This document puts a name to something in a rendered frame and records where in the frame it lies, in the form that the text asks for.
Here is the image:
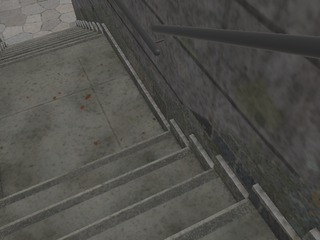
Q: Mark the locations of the stairs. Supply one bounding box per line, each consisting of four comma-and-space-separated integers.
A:
0, 26, 99, 64
0, 130, 278, 240

